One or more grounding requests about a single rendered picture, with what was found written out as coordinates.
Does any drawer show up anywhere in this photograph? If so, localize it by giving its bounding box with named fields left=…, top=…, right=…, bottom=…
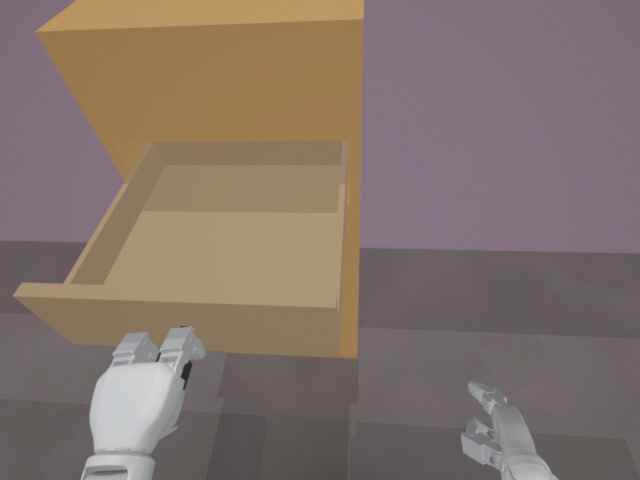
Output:
left=13, top=141, right=349, bottom=357

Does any robot right hand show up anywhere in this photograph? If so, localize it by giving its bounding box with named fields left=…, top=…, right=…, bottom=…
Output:
left=461, top=381, right=537, bottom=470

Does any robot left forearm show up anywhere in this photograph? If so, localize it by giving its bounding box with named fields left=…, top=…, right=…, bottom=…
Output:
left=81, top=450, right=155, bottom=480

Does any robot left hand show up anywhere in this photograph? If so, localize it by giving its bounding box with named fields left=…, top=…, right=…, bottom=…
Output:
left=89, top=326, right=206, bottom=455

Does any robot right forearm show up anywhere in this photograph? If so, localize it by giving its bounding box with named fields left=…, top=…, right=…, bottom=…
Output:
left=500, top=449, right=559, bottom=480

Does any cabinet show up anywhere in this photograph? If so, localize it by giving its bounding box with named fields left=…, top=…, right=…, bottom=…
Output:
left=35, top=0, right=364, bottom=359

